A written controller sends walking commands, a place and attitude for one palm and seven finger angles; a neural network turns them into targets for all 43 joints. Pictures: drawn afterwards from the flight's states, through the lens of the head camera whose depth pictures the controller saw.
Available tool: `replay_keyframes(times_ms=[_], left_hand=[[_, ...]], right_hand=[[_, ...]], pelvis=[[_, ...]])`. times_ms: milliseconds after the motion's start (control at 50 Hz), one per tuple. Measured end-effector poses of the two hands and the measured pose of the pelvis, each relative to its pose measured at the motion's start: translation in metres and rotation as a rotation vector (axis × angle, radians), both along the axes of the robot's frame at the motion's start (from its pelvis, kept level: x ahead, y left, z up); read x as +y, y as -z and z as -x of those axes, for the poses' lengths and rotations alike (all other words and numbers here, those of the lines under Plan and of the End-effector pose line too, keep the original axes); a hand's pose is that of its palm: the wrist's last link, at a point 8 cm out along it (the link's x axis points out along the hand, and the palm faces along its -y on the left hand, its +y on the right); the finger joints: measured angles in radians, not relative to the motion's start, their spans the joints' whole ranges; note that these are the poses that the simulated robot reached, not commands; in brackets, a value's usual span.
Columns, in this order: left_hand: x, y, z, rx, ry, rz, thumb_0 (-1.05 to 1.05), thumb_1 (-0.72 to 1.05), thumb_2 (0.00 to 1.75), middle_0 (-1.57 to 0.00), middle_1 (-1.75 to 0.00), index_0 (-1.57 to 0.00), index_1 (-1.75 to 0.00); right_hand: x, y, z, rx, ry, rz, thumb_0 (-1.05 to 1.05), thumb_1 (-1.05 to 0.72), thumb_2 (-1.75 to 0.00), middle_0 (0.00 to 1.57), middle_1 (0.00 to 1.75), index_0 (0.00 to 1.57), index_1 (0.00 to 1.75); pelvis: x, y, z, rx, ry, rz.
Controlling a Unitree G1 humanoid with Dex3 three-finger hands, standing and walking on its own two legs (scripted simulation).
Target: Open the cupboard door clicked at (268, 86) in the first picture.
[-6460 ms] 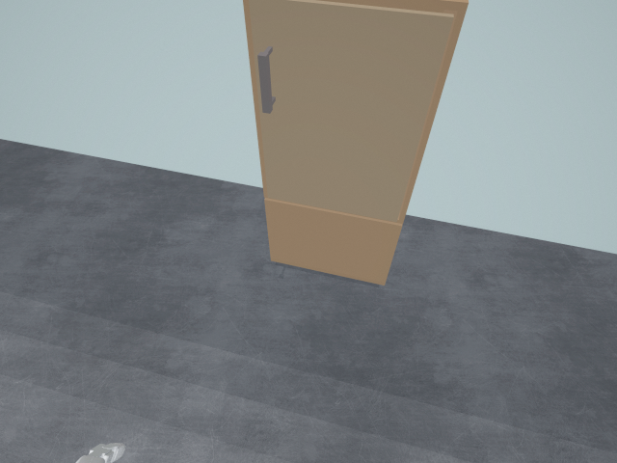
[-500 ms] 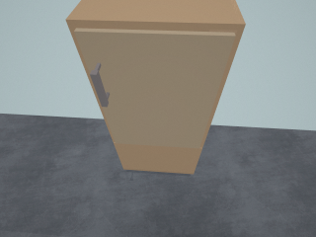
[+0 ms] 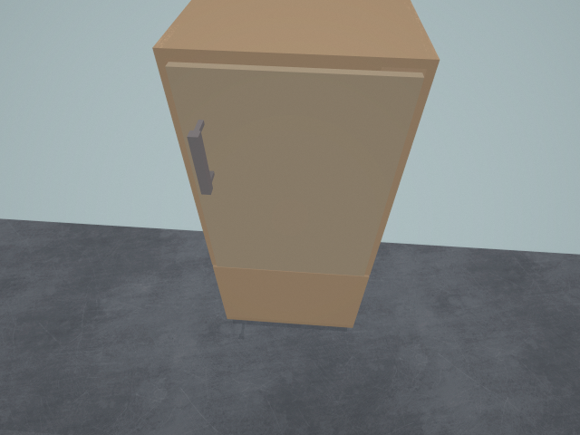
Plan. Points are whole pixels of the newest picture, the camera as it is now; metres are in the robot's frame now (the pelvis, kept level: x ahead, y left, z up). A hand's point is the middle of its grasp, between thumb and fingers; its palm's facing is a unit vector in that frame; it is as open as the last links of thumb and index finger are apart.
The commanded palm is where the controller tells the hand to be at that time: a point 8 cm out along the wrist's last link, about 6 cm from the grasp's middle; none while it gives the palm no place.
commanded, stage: come to a stop and stand still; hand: left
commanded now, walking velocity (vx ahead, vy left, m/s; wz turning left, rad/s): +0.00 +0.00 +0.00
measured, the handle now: (203, 158) +0.59 +0.21 +0.04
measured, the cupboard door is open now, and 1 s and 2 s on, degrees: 0 0 0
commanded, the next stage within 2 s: look again from close up in 0.16 s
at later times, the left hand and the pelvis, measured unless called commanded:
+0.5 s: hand out of the picture +0.04 +0.18 -0.17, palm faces -0.02 -0.98 -0.22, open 7.4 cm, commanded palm none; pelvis +0.01 -0.01 +0.00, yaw +0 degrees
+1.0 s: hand (173, 417) +0.16 +0.18 -0.08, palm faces +0.26 -0.95 -0.18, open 7.5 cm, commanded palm +0.13 +0.23 -0.06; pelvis +0.03 -0.02 +0.00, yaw +1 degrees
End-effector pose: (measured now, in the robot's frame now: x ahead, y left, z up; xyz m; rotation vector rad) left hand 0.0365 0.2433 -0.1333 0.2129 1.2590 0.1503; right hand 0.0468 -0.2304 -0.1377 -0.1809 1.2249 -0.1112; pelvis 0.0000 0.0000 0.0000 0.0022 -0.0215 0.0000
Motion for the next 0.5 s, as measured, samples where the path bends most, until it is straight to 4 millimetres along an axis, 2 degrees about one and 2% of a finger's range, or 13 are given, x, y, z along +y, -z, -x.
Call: replay_keyframes(times_ms=[140,240,340,500], left_hand=[[0.007,-0.001,0.027,0.080,-0.019,-0.014,0.01,0.91,0.90,-0.20,-0.29,-0.20,-0.30],[0.004,0.000,0.033,0.114,-0.025,-0.009,0.01,0.91,0.90,-0.20,-0.29,-0.20,-0.30],[-0.003,0.002,0.026,0.114,-0.019,0.003,0.01,0.91,0.90,-0.20,-0.29,-0.20,-0.30],[-0.015,0.005,0.000,0.071,-0.002,0.023,0.01,0.91,0.90,-0.20,-0.29,-0.20,-0.30]], right_hand=[[-0.005,0.002,0.020,0.075,0.000,0.008,0.01,-0.91,-0.90,0.20,0.30,0.20,0.30],[-0.011,0.003,0.028,0.113,0.006,0.020,0.01,-0.91,-0.90,0.20,0.30,0.20,0.30],[-0.015,0.002,0.027,0.125,0.013,0.027,0.01,-0.91,-0.90,0.20,0.30,0.20,0.30],[-0.018,0.002,0.014,0.113,0.012,0.025,0.01,-0.91,-0.90,0.20,0.30,0.20,0.30]], pelvis=[[0.001,-0.002,0.000,0.009,-0.002,-0.004],[-0.001,-0.002,-0.003,0.008,-0.001,-0.005],[-0.003,-0.002,-0.007,0.005,0.000,-0.006],[-0.009,-0.003,-0.012,0.008,0.001,-0.007]])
